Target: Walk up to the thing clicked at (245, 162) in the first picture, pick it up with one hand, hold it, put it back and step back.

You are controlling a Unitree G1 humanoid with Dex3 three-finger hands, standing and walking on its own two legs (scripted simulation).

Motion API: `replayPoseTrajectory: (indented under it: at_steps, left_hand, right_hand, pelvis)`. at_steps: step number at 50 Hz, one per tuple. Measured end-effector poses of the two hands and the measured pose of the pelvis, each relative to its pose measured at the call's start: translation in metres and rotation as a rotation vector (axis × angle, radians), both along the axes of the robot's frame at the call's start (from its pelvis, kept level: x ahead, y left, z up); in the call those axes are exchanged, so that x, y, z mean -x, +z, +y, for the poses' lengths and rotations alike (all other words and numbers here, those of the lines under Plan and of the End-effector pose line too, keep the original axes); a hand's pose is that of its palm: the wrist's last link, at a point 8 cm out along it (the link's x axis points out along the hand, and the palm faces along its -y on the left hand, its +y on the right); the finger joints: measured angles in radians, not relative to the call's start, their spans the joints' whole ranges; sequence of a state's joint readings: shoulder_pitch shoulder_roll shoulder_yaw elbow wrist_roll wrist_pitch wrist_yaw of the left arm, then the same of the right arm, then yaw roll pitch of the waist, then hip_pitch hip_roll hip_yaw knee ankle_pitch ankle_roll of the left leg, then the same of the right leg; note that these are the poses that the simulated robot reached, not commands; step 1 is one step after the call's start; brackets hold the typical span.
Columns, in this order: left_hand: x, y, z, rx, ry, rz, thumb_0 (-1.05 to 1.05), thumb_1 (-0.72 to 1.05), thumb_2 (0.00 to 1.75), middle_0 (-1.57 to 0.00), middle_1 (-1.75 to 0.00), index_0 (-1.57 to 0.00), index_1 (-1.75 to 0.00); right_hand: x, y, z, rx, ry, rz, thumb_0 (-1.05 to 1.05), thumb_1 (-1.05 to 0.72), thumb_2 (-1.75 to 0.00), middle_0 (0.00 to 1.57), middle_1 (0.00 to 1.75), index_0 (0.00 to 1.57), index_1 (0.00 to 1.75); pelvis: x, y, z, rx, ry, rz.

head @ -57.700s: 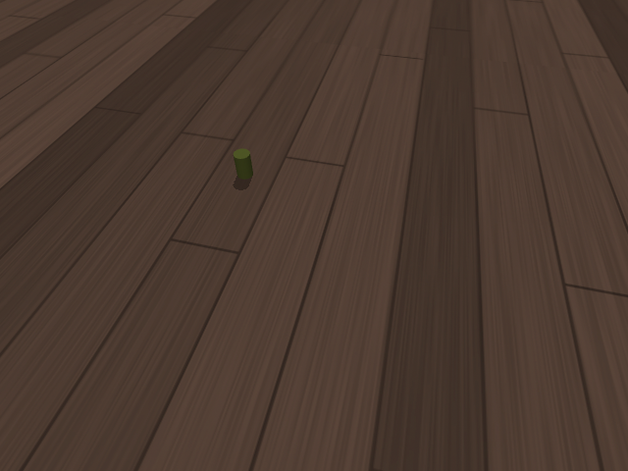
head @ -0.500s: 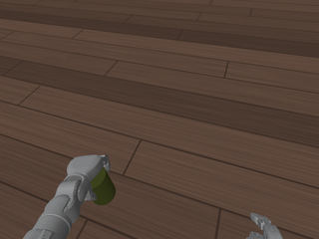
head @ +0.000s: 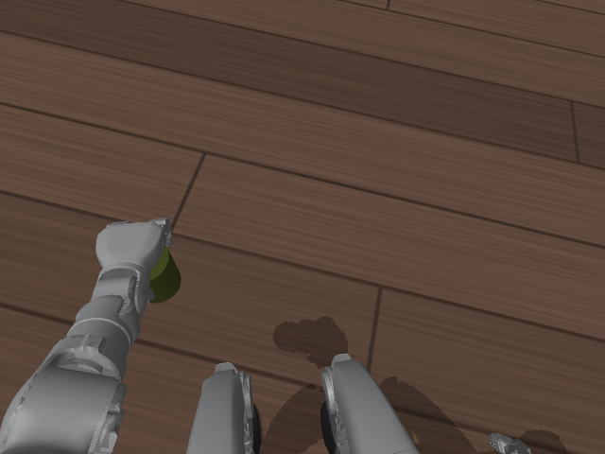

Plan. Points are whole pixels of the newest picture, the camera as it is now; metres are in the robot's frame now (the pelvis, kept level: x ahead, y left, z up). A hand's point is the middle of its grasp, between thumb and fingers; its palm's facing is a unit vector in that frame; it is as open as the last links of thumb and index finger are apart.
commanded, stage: crouch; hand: left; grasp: from above
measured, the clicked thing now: (150, 270) +0.42 +0.21 -0.17
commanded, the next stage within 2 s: lower in 1.34 s
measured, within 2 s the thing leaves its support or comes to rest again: neither
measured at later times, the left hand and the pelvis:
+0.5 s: hand (176, 288) +0.44 +0.21 -0.31, palm faces -0.44 -0.01 -0.90, open 10.3 cm; pelvis -0.01 +0.00 -0.15, yaw -2 degrees
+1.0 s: hand (189, 289) +0.46 +0.20 -0.39, palm faces -0.45 -0.02 -0.89, open 10.2 cm; pelvis -0.02 -0.01 -0.22, yaw -5 degrees
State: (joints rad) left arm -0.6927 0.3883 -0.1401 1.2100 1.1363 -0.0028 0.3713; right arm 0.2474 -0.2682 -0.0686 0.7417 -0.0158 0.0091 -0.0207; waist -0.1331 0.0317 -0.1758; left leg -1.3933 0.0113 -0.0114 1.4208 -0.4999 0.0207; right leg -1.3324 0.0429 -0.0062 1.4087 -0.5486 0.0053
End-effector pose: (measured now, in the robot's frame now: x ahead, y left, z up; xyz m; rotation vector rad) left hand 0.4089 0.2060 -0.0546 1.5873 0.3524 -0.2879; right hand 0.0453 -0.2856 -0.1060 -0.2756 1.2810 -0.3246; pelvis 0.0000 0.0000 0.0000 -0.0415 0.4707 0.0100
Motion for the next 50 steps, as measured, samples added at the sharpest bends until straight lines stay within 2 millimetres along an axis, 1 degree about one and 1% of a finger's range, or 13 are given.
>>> replayPoseTrajectory:
  at_steps: [3, 5, 7, 10, 13, 16, 22, 28, 34, 40, 50]
  left_hand:
    - [-0.006, -0.028, -0.002, 0.002, 0.015, 0.011, 0.0, -0.09, 0.72, -0.56, -0.81, -0.57, -0.82]
    - [-0.009, -0.047, -0.003, 0.007, 0.025, 0.023, 0.0, -0.09, 0.71, -0.57, -0.81, -0.58, -0.81]
    - [-0.01, -0.067, -0.004, 0.012, 0.032, 0.037, 0.0, -0.09, 0.71, -0.58, -0.8, -0.59, -0.81]
    - [-0.012, -0.096, -0.005, 0.021, 0.032, 0.06, 0.0, -0.09, 0.7, -0.59, -0.79, -0.6, -0.8]
    - [-0.015, -0.124, -0.006, 0.031, 0.019, 0.073, 0.0, -0.09, 0.69, -0.6, -0.78, -0.61, -0.79]
    - [-0.02, -0.148, -0.006, 0.041, 0.004, 0.068, 0.0, -0.09, 0.69, -0.6, -0.78, -0.61, -0.79]
    - [-0.03, -0.187, -0.002, 0.043, 0.004, 0.045, 0.0, -0.1, 0.7, -0.6, -0.78, -0.61, -0.79]
    - [-0.035, -0.214, 0.002, 0.045, 0.036, 0.053, 0.0, -0.11, 0.7, -0.61, -0.78, -0.62, -0.78]
    - [-0.04, -0.236, -0.001, 0.052, 0.037, 0.079, 0.0, -0.11, 0.7, -0.62, -0.77, -0.63, -0.77]
    - [-0.046, -0.255, -0.006, 0.059, 0.018, 0.077, 0.0, -0.12, 0.7, -0.63, -0.76, -0.64, -0.76]
    - [-0.053, -0.28, -0.008, 0.044, 0.028, 0.057, 0.0, -0.1, 0.69, -0.62, -0.76, -0.63, -0.76]
  right_hand:
    - [0.02, -0.028, 0.007, -0.013, -0.022, 0.044, 0.01, -0.91, -0.9, 0.2, 0.3, 0.2, 0.3]
    - [0.03, -0.046, 0.012, -0.025, -0.033, 0.065, 0.01, -0.91, -0.9, 0.2, 0.3, 0.2, 0.3]
    - [0.037, -0.062, 0.017, -0.035, -0.038, 0.08, 0.01, -0.91, -0.9, 0.2, 0.3, 0.2, 0.3]
    - [0.042, -0.084, 0.023, -0.046, -0.037, 0.095, 0.01, -0.91, -0.9, 0.2, 0.3, 0.21, 0.3]
    - [0.042, -0.105, 0.025, -0.049, -0.025, 0.103, 0.01, -0.9, -0.9, 0.2, 0.3, 0.21, 0.3]
    - [0.036, -0.123, 0.024, -0.045, -0.004, 0.106, 0.01, -0.9, -0.9, 0.2, 0.3, 0.21, 0.3]
    - [0.018, -0.147, 0.017, -0.034, 0.049, 0.104, 0.0, -0.91, -0.9, 0.2, 0.3, 0.21, 0.3]
    - [0.004, -0.162, 0.01, -0.032, 0.088, 0.104, 0.0, -0.91, -0.9, 0.2, 0.3, 0.21, 0.3]
    - [0.001, -0.174, 0.004, -0.035, 0.105, 0.114, 0.0, -0.92, -0.9, 0.2, 0.3, 0.21, 0.3]
    - [0.009, -0.19, 0.001, -0.043, 0.104, 0.141, 0.0, -0.92, -0.9, 0.2, 0.3, 0.21, 0.3]
    - [0.035, -0.219, 0.005, -0.073, 0.082, 0.182, 0.0, -0.92, -0.91, 0.2, 0.3, 0.2, 0.3]
  pelvis:
    - [0.006, -0.024, 0.001, 0.003, -0.005, 0.038]
    - [0.009, -0.04, 0.002, 0.004, -0.008, 0.06]
    - [0.012, -0.054, 0.002, 0.007, -0.009, 0.079]
    - [0.015, -0.075, 0.001, 0.011, -0.011, 0.107]
    - [0.017, -0.096, 0.001, 0.016, -0.012, 0.133]
    - [0.017, -0.115, 0.0, 0.022, -0.013, 0.156]
    - [0.015, -0.142, -0.002, 0.03, -0.015, 0.195]
    - [0.012, -0.159, -0.005, 0.035, -0.019, 0.211]
    - [0.009, -0.173, -0.008, 0.037, -0.028, 0.215]
    - [0.01, -0.189, -0.011, 0.036, -0.04, 0.211]
    - [0.018, -0.218, -0.012, 0.032, -0.056, 0.193]
